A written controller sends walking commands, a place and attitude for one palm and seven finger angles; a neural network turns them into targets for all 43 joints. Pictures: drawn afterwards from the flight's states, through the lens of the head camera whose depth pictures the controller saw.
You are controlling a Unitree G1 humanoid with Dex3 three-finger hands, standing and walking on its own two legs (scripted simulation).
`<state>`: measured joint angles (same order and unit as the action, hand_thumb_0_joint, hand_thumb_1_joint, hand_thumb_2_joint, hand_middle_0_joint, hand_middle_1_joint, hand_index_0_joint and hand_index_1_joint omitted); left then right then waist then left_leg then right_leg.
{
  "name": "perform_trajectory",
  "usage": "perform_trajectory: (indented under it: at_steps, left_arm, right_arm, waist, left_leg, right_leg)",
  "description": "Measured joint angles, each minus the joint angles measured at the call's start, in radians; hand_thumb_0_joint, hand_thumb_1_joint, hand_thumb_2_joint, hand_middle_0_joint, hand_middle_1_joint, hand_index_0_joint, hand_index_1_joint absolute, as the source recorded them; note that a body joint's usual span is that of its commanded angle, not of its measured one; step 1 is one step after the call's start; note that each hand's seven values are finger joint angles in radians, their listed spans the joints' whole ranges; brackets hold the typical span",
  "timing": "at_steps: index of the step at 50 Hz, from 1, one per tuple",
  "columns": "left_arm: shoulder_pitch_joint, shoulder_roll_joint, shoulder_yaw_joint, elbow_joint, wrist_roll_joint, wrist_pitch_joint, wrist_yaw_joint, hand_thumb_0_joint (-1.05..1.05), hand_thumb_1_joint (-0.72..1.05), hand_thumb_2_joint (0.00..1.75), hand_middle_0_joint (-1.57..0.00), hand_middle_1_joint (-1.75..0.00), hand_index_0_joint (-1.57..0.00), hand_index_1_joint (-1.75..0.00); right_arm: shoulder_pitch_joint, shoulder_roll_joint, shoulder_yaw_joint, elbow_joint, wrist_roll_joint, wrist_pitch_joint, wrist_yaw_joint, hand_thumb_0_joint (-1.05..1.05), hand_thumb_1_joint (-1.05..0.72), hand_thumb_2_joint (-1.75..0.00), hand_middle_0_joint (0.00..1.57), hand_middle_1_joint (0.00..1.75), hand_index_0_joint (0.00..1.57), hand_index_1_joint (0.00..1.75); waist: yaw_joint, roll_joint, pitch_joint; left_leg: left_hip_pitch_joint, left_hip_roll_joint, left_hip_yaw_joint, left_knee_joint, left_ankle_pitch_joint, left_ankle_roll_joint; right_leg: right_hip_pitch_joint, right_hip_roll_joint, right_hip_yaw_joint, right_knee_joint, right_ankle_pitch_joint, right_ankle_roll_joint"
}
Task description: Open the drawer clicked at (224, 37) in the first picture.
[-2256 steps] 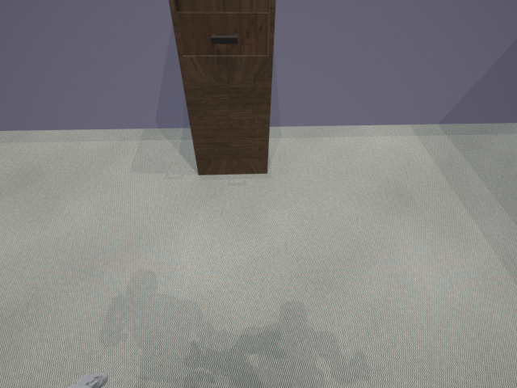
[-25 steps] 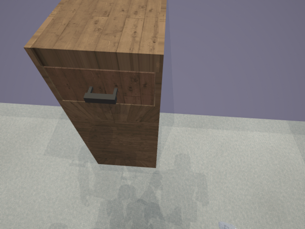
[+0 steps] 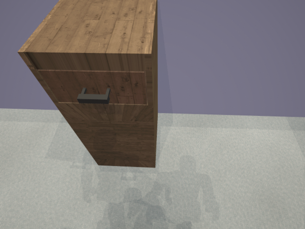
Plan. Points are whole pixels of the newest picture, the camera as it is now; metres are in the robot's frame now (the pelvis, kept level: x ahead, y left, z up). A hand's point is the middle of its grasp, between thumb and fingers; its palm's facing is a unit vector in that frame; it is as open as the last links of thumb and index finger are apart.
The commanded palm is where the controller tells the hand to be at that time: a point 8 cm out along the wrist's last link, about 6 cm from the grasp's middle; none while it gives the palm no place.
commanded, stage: come to a stop and stand still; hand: left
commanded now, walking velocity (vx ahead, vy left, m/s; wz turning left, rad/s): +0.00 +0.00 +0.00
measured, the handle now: (95, 94) +0.52 +0.24 +0.00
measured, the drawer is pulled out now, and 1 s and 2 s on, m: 0.00 0.00 0.00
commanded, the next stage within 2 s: look again from close up in 0.60 s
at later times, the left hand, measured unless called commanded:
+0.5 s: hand out of the picture +0.01 +0.21 -0.17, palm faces -0.02 -0.98 -0.19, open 7.4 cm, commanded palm none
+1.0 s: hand out of the picture +0.00 +0.23 -0.17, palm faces -0.04 -0.98 -0.22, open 7.4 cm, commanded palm none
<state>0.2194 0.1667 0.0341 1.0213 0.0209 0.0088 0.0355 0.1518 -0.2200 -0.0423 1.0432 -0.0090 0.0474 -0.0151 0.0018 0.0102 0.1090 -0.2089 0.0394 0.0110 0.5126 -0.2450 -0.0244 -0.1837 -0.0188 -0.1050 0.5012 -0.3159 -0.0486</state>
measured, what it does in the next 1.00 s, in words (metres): shifts its weight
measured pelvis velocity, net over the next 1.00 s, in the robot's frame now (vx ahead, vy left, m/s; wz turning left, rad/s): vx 0.00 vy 0.05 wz -0.05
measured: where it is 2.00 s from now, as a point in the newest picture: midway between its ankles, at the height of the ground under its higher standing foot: outside the picture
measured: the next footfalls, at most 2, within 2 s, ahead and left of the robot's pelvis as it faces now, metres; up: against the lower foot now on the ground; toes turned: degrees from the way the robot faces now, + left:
none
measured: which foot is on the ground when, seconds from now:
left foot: down 0.00-1.00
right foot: down 0.00-1.00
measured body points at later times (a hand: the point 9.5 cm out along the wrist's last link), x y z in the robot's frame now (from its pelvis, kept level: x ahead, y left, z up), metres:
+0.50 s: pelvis +0.00 +0.04 +0.01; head +0.02 +0.05 +0.46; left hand +0.02 +0.27 -0.16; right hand -0.03 -0.17 -0.15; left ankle -0.02 +0.16 -0.74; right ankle -0.03 -0.08 -0.74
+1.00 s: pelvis +0.00 +0.05 +0.00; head -0.01 +0.04 +0.45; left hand +0.01 +0.28 -0.16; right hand -0.01 -0.17 -0.17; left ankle -0.02 +0.16 -0.74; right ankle -0.03 -0.08 -0.74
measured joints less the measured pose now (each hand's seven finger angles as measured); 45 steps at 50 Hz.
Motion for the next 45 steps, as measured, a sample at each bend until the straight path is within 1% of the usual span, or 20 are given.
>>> perform_trajectory:
  at_steps: [1, 2, 4, 6, 8, 15, 30, 35, 37, 40, 45]
  left_arm:
    - [0.000, -0.006, -0.003, 0.006, -0.004, 0.003, -0.001, 0.00, 0.90, 0.90, -0.20, -0.30, -0.20, -0.30]
    - [-0.008, -0.007, -0.004, 0.017, -0.006, 0.006, -0.001, 0.00, 0.90, 0.90, -0.20, -0.30, -0.20, -0.30]
    - [-0.009, -0.006, -0.003, 0.030, -0.005, 0.006, 0.002, 0.01, 0.91, 0.90, -0.20, -0.30, -0.20, -0.30]
    - [-0.004, -0.001, -0.004, 0.046, -0.007, 0.004, 0.000, 0.01, 0.91, 0.90, -0.20, -0.30, -0.20, -0.30]
    - [-0.001, 0.000, -0.007, 0.063, -0.009, 0.004, -0.003, 0.01, 0.92, 0.90, -0.20, -0.30, -0.20, -0.30]
    - [0.007, 0.001, -0.018, 0.097, -0.011, -0.002, -0.006, 0.01, 0.92, 0.90, -0.20, -0.30, -0.20, -0.30]
    - [0.033, -0.011, -0.026, 0.113, -0.012, -0.007, -0.002, 0.00, 0.91, 0.90, -0.20, -0.30, -0.20, -0.30]
    - [0.045, -0.019, -0.027, 0.117, -0.011, -0.007, -0.001, 0.00, 0.91, 0.90, -0.20, -0.30, -0.20, -0.30]
    - [0.051, -0.027, -0.039, 0.111, -0.006, -0.023, 0.013, 0.00, 0.91, 0.90, -0.20, -0.30, -0.20, -0.30]
    - [0.061, -0.033, -0.051, 0.098, -0.004, -0.031, 0.012, 0.00, 0.90, 0.90, -0.20, -0.30, -0.20, -0.30]
    - [0.076, -0.031, -0.055, 0.091, -0.004, -0.023, 0.006, 0.01, 0.90, 0.90, -0.20, -0.30, -0.20, -0.30]
  right_arm:
    - [0.012, -0.001, 0.003, 0.003, -0.003, -0.010, -0.002, 0.00, -0.91, -0.90, 0.19, 0.30, 0.19, 0.30]
    - [0.017, 0.008, 0.006, 0.016, -0.006, -0.014, -0.006, 0.00, -0.91, -0.90, 0.19, 0.30, 0.19, 0.30]
    - [0.024, 0.030, 0.019, 0.037, -0.009, -0.011, -0.008, 0.00, -0.91, -0.90, 0.19, 0.30, 0.19, 0.30]
    - [0.032, 0.051, 0.030, 0.047, -0.008, -0.016, -0.011, 0.00, -0.91, -0.90, 0.19, 0.30, 0.19, 0.30]
    - [0.042, 0.059, 0.033, 0.055, -0.008, -0.023, -0.020, 0.00, -0.92, -0.90, 0.20, 0.30, 0.20, 0.30]
    - [0.084, 0.068, 0.045, 0.076, -0.004, -0.037, -0.024, 0.00, -0.92, -0.90, 0.20, 0.30, 0.20, 0.30]
    - [0.150, 0.104, 0.055, 0.102, -0.003, -0.049, -0.024, 0.00, -0.91, -0.90, 0.20, 0.30, 0.20, 0.30]
    - [0.152, 0.108, 0.052, 0.101, -0.003, -0.052, -0.026, 0.00, -0.91, -0.90, 0.20, 0.30, 0.20, 0.30]
    - [0.151, 0.097, 0.052, 0.083, 0.001, -0.055, -0.015, 0.00, -0.91, -0.90, 0.20, 0.30, 0.20, 0.30]
    - [0.149, 0.081, 0.047, 0.046, -0.003, -0.065, -0.010, 0.00, -0.91, -0.90, 0.20, 0.30, 0.20, 0.30]
    - [0.155, 0.058, 0.049, 0.025, -0.006, -0.068, -0.012, 0.01, -0.92, -0.90, 0.20, 0.30, 0.20, 0.30]
  waist:
    - [-0.003, 0.017, -0.010]
    - [-0.004, 0.014, -0.010]
    - [0.010, -0.005, -0.015]
    - [0.014, -0.018, -0.023]
    - [0.012, -0.022, -0.030]
    - [-0.002, -0.022, -0.045]
    - [-0.009, -0.024, -0.049]
    - [-0.008, -0.026, -0.047]
    - [-0.008, -0.012, -0.051]
    - [-0.012, 0.002, -0.053]
    - [-0.009, 0.020, -0.081]
  left_leg:
    - [0.018, 0.016, -0.012, -0.037, -0.007, -0.001]
    - [0.019, 0.017, -0.018, -0.033, -0.038, -0.010]
    - [0.025, 0.016, -0.010, -0.028, -0.052, -0.023]
    - [0.036, 0.018, 0.002, -0.045, -0.039, -0.026]
    - [0.046, 0.017, 0.010, -0.061, -0.030, -0.020]
    - [0.079, 0.004, 0.032, -0.106, -0.010, 0.000]
    - [0.098, -0.022, 0.054, -0.147, 0.011, 0.025]
    - [0.097, -0.025, 0.056, -0.147, 0.011, 0.028]
    - [0.054, -0.014, 0.053, -0.092, -0.009, 0.028]
    - [0.015, -0.015, 0.053, -0.029, -0.042, 0.034]
    - [0.012, -0.024, 0.057, 0.013, -0.070, 0.042]
  right_leg:
    - [-0.007, 0.014, -0.012, 0.017, -0.011, 0.004]
    - [-0.005, 0.014, -0.019, 0.023, -0.017, 0.008]
    - [0.010, 0.013, -0.010, -0.003, 0.010, 0.013]
    - [0.021, 0.017, 0.002, -0.028, 0.017, 0.015]
    - [0.031, 0.018, 0.010, -0.051, 0.029, 0.019]
    - [0.061, 0.007, 0.030, -0.106, 0.063, 0.039]
    - [0.068, -0.018, 0.050, -0.130, 0.083, 0.063]
    - [0.065, -0.020, 0.053, -0.128, 0.083, 0.065]
    - [0.040, -0.012, 0.050, -0.111, 0.081, 0.066]
    - [0.002, -0.016, 0.052, -0.051, 0.054, 0.068]
    - [-0.008, -0.028, 0.057, 0.007, 0.017, 0.074]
